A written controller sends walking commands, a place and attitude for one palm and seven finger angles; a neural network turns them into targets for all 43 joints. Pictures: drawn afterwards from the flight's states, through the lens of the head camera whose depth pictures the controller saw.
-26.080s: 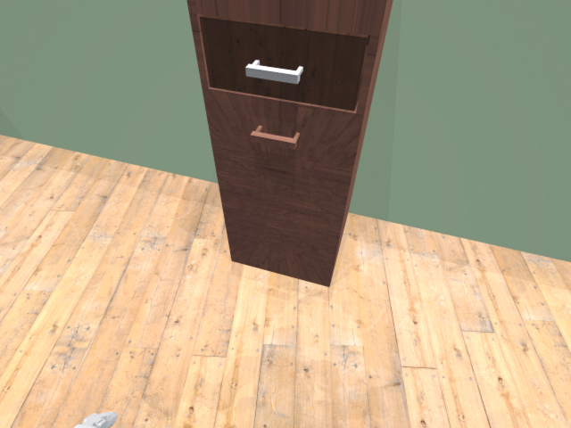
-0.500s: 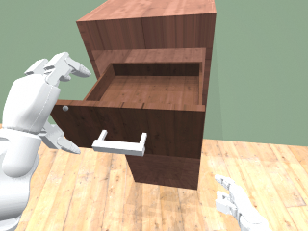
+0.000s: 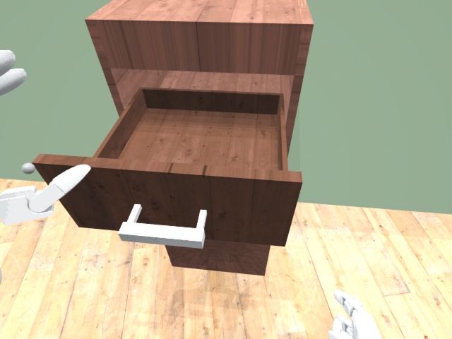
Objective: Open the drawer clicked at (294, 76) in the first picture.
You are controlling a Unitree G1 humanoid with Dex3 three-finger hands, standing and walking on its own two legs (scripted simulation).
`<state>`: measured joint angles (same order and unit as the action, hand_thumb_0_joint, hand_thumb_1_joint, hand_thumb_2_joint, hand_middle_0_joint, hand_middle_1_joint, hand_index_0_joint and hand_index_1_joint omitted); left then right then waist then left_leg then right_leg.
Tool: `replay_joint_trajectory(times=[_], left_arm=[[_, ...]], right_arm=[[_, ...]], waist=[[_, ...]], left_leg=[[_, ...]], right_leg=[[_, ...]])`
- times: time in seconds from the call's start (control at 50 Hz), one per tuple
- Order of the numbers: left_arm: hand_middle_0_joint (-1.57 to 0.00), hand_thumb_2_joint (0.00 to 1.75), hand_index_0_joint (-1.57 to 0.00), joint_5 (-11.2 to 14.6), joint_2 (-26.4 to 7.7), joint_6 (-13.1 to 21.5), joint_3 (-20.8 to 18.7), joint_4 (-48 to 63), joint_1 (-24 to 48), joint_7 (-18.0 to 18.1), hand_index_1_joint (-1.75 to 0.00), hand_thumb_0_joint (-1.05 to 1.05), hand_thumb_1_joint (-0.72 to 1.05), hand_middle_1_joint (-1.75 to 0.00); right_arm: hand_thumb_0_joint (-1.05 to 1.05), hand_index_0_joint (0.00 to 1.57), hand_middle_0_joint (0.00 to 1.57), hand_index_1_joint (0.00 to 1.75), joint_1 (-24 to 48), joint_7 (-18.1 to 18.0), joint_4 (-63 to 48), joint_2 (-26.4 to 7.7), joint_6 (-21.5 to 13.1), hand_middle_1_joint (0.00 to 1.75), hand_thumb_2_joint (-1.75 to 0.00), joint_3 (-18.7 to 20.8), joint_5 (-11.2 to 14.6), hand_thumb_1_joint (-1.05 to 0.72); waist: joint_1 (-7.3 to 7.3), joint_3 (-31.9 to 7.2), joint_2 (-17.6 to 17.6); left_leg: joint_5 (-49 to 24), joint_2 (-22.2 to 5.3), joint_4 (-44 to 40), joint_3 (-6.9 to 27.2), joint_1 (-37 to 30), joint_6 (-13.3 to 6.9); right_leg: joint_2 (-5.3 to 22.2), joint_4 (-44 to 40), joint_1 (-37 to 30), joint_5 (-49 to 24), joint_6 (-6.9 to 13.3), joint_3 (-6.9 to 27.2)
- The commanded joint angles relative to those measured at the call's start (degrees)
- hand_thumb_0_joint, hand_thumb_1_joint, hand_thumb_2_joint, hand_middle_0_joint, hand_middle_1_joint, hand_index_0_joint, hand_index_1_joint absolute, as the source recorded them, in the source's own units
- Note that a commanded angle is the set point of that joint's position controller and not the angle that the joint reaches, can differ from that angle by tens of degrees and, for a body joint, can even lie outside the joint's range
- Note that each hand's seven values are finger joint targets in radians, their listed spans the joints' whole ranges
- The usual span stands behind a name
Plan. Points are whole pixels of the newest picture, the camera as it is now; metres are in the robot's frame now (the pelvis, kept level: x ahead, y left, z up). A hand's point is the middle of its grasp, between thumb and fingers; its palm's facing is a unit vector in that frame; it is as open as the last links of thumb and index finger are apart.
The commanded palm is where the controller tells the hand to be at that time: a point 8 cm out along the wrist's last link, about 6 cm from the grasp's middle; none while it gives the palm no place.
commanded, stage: draw the hand back to the body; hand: left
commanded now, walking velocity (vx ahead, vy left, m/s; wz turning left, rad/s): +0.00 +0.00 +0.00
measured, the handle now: (165, 223) +0.26 +0.13 +0.12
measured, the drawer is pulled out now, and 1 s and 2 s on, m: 0.30 0.30 0.30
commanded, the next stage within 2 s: step back with the hand held close in 0.46 s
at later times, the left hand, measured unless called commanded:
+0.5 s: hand out of the picture +0.17 +0.22 +0.32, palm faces +0.57 -0.75 -0.32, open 7.6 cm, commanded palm +0.13 +0.28 +0.31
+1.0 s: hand out of the picture +0.14 +0.22 +0.31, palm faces +0.54 -0.64 -0.55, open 7.4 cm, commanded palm +0.08 +0.29 +0.31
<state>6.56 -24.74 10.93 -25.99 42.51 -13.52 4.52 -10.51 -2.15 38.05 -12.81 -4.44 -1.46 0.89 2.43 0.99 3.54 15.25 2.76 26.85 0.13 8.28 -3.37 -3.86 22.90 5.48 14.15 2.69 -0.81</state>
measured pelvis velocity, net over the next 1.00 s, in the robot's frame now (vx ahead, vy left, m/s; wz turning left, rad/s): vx -0.05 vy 0.01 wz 0.01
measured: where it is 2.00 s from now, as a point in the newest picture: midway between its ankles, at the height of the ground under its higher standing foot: outside the picture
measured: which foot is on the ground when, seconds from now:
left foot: down 0.00-1.00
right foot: down 0.00-1.00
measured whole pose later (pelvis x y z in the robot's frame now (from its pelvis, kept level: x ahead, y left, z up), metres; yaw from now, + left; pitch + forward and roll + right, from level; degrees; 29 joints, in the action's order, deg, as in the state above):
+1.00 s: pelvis -0.05 +0.01 -0.01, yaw +0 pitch +2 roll -1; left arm 4.8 -36.7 15.2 -41.3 46.9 -21.1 6.9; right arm -11.9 -3.4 35.4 -13.9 -2.0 2.0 2.1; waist -0.5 0.3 0.4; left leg 12.3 3.6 31.2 -0.2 20.8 -4.1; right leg -2.7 29.8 19.0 12.8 1.7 -1.5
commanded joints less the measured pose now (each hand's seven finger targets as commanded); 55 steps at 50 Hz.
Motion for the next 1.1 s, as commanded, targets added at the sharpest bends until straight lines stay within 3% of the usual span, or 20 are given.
replay_joint_trajectory(times=[0.0, 0.04, 0.1, 0.12, 0.2, 0.26, 0.3, 0.44, 0.5, 0.52, 0.54, 0.56, 0.58, 0.64, 0.7, 0.8, 0.9, 0.94, 1.02, 1.08], left_arm=[[-0.23, 0.72, -0.23, 0.7, -12.3, 2.5, -9.7, 7.4, 7.2, 1.8, -0.57, 0.0, 0.48, -0.57], [-0.22, 0.75, -0.22, 1.1, -12.1, 2.1, -10.7, 4.4, 7.0, 1.7, -0.52, 0.0, 0.55, -0.52], [-0.22, 0.8, -0.22, 1.5, -12.6, 1.4, -11.5, 0.7, 7.7, 1.4, -0.46, 0.0, 0.65, -0.46], [-0.22, 0.81, -0.22, 1.7, -12.5, 1.4, -11.8, 0.2, 7.2, 1.5, -0.43, 0.0, 0.69, -0.43], [-0.21, 0.87, -0.21, 1.3, -11.8, 1.3, -9.5, 4.5, 8.6, 1.3, -0.34, 0.0, 0.83, -0.34], [-0.2, 0.9, -0.2, 0.9, -11.0, 1.1, -8.3, 8.2, 7.4, 1.6, -0.3, 0.0, 0.9, -0.3], [-0.2, 0.9, -0.2, 0.8, -13.8, 1.1, -10.0, 10.3, 8.8, 2.2, -0.3, 0.0, 0.9, -0.3], [-0.2, 0.9, -0.2, 0.7, -12.2, 0.2, -10.4, 3.1, 9.5, 2.2, -0.3, 0.0, 0.9, -0.3], [-0.2, 0.9, -0.2, 1.1, -12.5, -0.2, -10.6, -0.2, 9.7, 1.7, -0.3, 0.0, 0.9, -0.3], [-0.2, 0.9, -0.2, 1.0, -11.3, 0.0, -9.6, 0.1, 9.6, 1.5, -0.3, 0.0, 0.9, -0.3], [-0.2, 0.9, -0.2, 1.3, -11.7, 0.0, -10.0, 0.1, 8.8, 1.5, -0.3, 0.0, 0.9, -0.3], [-0.2, 0.9, -0.2, -0.3, -21.7, 2.6, -16.7, 6.2, 16.8, 1.8, -0.3, 0.0, 0.9, -0.3], [-0.2, 0.9, -0.2, -0.4, -17.2, 3.0, -14.3, 0.7, 10.6, 1.5, -0.3, 0.0, 0.9, -0.3], [-0.2, 0.9, -0.2, -1.2, -15.6, 3.2, -12.5, 3.6, 5.1, 1.4, -0.3, 0.0, 0.9, -0.3], [-0.2, 0.9, -0.2, -1.4, -18.6, 3.9, -15.6, 7.6, 1.2, 2.2, -0.3, 0.0, 0.9, -0.3], [-0.2, 0.9, -0.2, -0.9, -22.5, 5.3, -21.3, 12.9, -4.4, 3.9, -0.3, 0.0, 0.9, -0.3], [-0.2, 0.9, -0.2, -0.9, -22.2, 5.7, -22.8, 11.7, -5.6, 4.5, -0.3, 0.0, 0.9, -0.3], [-0.2, 0.9, -0.2, -1.3, -21.9, 5.4, -22.6, 9.0, -3.5, 4.6, -0.3, 0.0, 0.9, -0.3], [-0.2, 0.9, -0.2, -1.9, -21.5, 4.8, -20.9, 3.0, 2.4, 4.3, -0.3, 0.0, 0.9, -0.3], [-0.2, 0.9, -0.2, -2.7, -20.1, 3.8, -19.3, 1.4, 4.4, 4.0, -0.3, 0.0, 0.9, -0.3]], right_arm=[[0.0, 0.2, 0.2, 0.3, 9.4, -0.3, -9.9, -5.2, -3.4, 0.3, -0.9, 2.0, 0.6, -0.9], [0.0, 0.2, 0.2, 0.3, 9.3, -0.3, -9.7, -5.1, -3.0, 0.3, -0.9, 2.2, 0.8, -0.9], [0.0, 0.2, 0.2, 0.3, 9.2, -0.5, -9.3, -5.5, -2.2, 0.3, -0.9, 2.5, 1.2, -0.9], [0.0, 0.2, 0.2, 0.3, 9.0, -0.6, -9.2, -5.4, -2.1, 0.3, -0.9, 2.5, 1.0, -0.9], [0.0, 0.2, 0.2, 0.3, 9.7, -0.6, -9.6, -6.0, -2.5, 0.3, -0.9, 2.6, 1.0, -0.9], [0.0, 0.2, 0.2, 0.3, 10.0, -0.5, -10.1, -5.9, -2.9, 0.3, -0.9, 2.3, 0.6, -0.9], [0.0, 0.2, 0.2, 0.3, 9.9, -0.8, -10.0, -6.3, -3.2, 0.3, -0.9, 2.4, 0.7, -0.9], [0.0, 0.2, 0.2, 0.3, 9.8, -0.7, -9.2, -4.9, -2.7, 0.3, -0.9, 1.8, 0.7, -0.9], [0.0, 0.2, 0.2, 0.3, 10.0, -0.6, -9.3, -5.3, -2.1, 0.3, -0.9, 2.2, 1.0, -0.9], [0.0, 0.2, 0.2, 0.3, 10.0, -0.5, -9.3, -5.3, -2.1, 0.3, -0.9, 2.1, 0.9, -0.9], [0.0, 0.2, 0.2, 0.3, 10.1, -0.4, -9.6, -5.2, -2.0, 0.3, -0.9, 2.1, 1.0, -0.9], [0.0, 0.2, 0.2, 0.3, 7.8, -0.1, -12.5, -7.3, -1.6, 0.3, -0.9, 2.4, 1.5, -0.9], [0.0, 0.2, 0.2, 0.3, 7.8, -0.4, -10.8, -6.9, -1.0, 0.3, -0.9, 2.6, 1.1, -0.9], [0.0, 0.2, 0.2, 0.3, 7.6, -0.1, -11.2, -7.2, -0.3, 0.3, -0.9, 3.2, 1.2, -0.9], [0.0, 0.2, 0.2, 0.3, 6.6, 0.1, -11.3, -7.6, 0.2, 0.3, -0.9, 4.0, 1.4, -0.9], [0.0, 0.2, 0.2, 0.3, 5.5, -0.4, -12.1, -7.2, 0.3, 0.3, -0.9, 4.7, 2.1, -0.9], [0.0, 0.2, 0.2, 0.3, 5.4, -1.4, -12.2, -7.8, -0.7, 0.3, -0.9, 5.2, 1.6, -0.9], [0.0, 0.2, 0.2, 0.3, 4.0, -1.7, -11.7, -7.9, -1.2, 0.3, -0.9, 5.4, 0.9, -0.9], [0.0, 0.2, 0.2, 0.3, 3.1, -1.7, -10.3, -7.9, -2.2, 0.3, -0.9, 5.9, -0.2, -0.9], [0.0, 0.2, 0.2, 0.3, 3.6, -1.4, -10.7, -8.1, -2.3, 0.3, -0.9, 5.7, 0.3, -0.9]], waist=[[1.19, -6.3, 2.3], [1.04, -4.5, -0.1], [0.75, -4.0, 0.1], [0.81, -4.5, -1.2], [0.71, -8.1, 2.3], [1.16, -10.1, 1.0], [1.1, -11.1, 1.9], [1.0, -3.8, 1.9], [0.94, -2.9, -0.4], [0.97, -3.5, 0.8], [1.25, -3.8, -0.3], [-1.3, -1.5, -1.5], [-1.53, -3.5, -4.1], [-2.01, -7.7, -3.3], [-2.32, -12.0, -0.8], [-2.72, -14.9, -1.3], [-2.15, -13.5, 4.6], [-2.13, -12.1, 5.8], [-2.7, -8.9, 4.0], [-2.65, -7.6, 0.6]], left_leg=[[-16.3, -4.7, -3.8, 3.4, -2.4, 3.6], [-14.5, -4.9, -4.2, 3.4, -2.0, 3.1], [-13.7, -4.7, -3.7, 2.9, -2.1, 2.9], [-13.8, -4.6, -3.8, 3.0, -2.1, 2.6], [-16.9, -4.5, -2.7, 3.0, -4.5, 2.5], [-18.8, -4.5, -2.4, 3.3, -5.0, 2.3], [-18.5, -4.5, -1.9, 3.4, -5.1, 2.8], [-15.1, -4.4, -3.6, 3.7, -2.4, 2.8], [-13.6, -4.6, -4.0, 3.7, -1.7, 2.7], [-13.1, -4.5, -4.2, 3.5, -1.9, 2.5], [-12.9, -4.5, -4.1, 3.6, -1.8, 2.3], [-12.8, -6.3, -2.2, 7.5, 1.8, 0.6], [-14.6, -6.3, -0.6, 7.8, 0.6, 0.5], [-19.6, -6.7, 1.8, 6.5, 0.1, 0.7], [-20.2, -7.3, 3.5, 6.2, 1.8, 1.2], [-14.8, -7.6, 4.4, 6.8, 6.0, 1.8], [-21.8, -11.9, -3.2, 12.1, 10.2, 0.5], [-22.4, -14.1, -5.1, 13.8, 13.1, -0.2], [-15.5, -16.8, -7.7, 15.9, 17.9, -2.6], [-8.2, -15.4, -5.4, 14.6, 22.5, -2.6]], right_leg=[[3.7, -2.3, 0.3, -13.1, 0.6, -0.1], [3.7, -2.8, 1.7, -11.6, 0.3, -0.1], [3.9, -3.2, 1.8, -11.7, 0.3, 0.0], [4.0, -3.4, 1.6, -11.8, 0.0, -0.2], [4.5, -2.3, 0.5, -14.7, 0.0, 0.2], [4.5, -1.9, -0.1, -16.2, -0.2, 0.3], [4.6, -1.7, -0.8, -16.8, 0.0, 0.9], [4.2, -2.8, 1.8, -13.0, 0.2, 0.2], [4.2, -3.0, 1.5, -11.9, 0.1, 0.0], [4.3, -3.2, 1.6, -11.3, 0.0, 0.0], [4.3, -3.1, 1.4, -11.1, -0.1, 0.1], [8.2, -4.9, 7.6, -12.9, -0.6, 6.7], [9.3, -4.8, 7.1, -14.7, -0.5, 6.6], [11.3, -3.6, 6.5, -20.0, -0.7, 6.9], [13.1, -2.0, 4.3, -22.5, 0.0, 7.7], [14.2, -0.7, 4.0, -16.7, 1.1, 8.3], [6.9, 7.3, 3.4, -11.8, -1.2, 3.5], [5.1, 11.6, 3.9, -4.7, -1.5, 2.6], [4.0, 17.1, 6.7, 7.3, -1.5, 3.8], [5.4, 13.2, 3.6, 2.4, -1.1, 5.0]])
